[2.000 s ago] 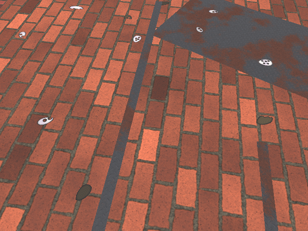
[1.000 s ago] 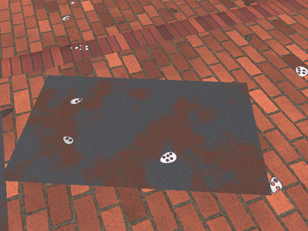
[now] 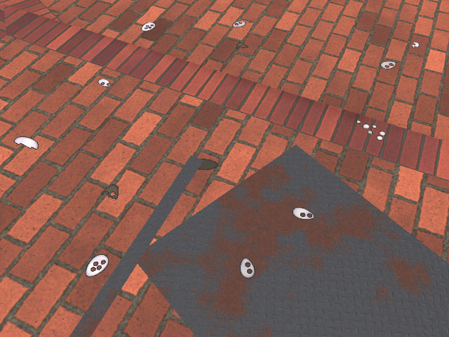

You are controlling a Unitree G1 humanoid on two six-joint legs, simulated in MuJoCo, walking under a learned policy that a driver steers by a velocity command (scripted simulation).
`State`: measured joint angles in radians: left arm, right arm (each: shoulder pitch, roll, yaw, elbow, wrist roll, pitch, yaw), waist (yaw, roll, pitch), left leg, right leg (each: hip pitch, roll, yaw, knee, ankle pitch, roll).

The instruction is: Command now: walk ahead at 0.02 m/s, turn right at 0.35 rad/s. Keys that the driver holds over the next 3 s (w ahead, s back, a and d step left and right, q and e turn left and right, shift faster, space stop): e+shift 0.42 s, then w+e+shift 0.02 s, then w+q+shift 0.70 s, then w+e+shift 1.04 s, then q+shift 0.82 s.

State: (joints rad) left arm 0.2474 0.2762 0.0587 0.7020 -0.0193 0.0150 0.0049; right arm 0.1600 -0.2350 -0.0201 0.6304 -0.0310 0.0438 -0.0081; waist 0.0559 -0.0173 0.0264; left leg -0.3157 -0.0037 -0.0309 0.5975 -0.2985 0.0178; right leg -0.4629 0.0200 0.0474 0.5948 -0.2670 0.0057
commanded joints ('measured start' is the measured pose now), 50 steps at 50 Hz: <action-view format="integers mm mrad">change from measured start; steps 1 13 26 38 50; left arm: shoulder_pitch -115 -91 -30 76 62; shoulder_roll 161 73 126 161 33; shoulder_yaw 53 28 31 34 -8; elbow -133 -184 -160 -56 -60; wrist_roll -7 -4 13 64 65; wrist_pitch -31 34 -39 -100 -93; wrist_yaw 8 -40 9 -5 -21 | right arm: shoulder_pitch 63 0 -4 -23 407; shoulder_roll -221 -217 -153 -146 -390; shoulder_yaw -79 -102 -93 -83 -139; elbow -55 -15 19 28 131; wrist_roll -39 29 35 -7 9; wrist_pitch -26 -32 -88 -43 -61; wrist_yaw -19 -42 12 102 48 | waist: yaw -98 -97 -54 -48 -182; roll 220 189 -149 -90 415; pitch -68 -99 -133 72 -216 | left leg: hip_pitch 94 217 -418 -587 564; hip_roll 412 353 78 67 163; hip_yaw -350 60 20 -49 -487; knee -323 -197 505 380 -206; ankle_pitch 178 448 94 240 -531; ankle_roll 282 175 -53 -39 320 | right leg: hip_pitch -224 -66 323 423 -184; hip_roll -8 -78 -224 -330 -40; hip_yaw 15 -134 293 17 -258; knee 449 220 -394 -554 740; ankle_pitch -287 -108 -324 -255 -108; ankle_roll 36 54 -222 -137 1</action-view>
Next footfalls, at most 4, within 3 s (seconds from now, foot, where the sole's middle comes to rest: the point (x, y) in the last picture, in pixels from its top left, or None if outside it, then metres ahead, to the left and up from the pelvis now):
0.34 right None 0.02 -0.16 -0.76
0.96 left None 0.41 -0.01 -0.77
1.44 right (270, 210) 0.91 -0.10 -0.77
1.86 left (245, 116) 1.37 0.00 -0.77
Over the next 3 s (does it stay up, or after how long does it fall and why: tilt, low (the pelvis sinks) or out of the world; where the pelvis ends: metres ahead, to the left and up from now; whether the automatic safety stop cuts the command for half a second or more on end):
stays up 1.79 -0.39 -0.10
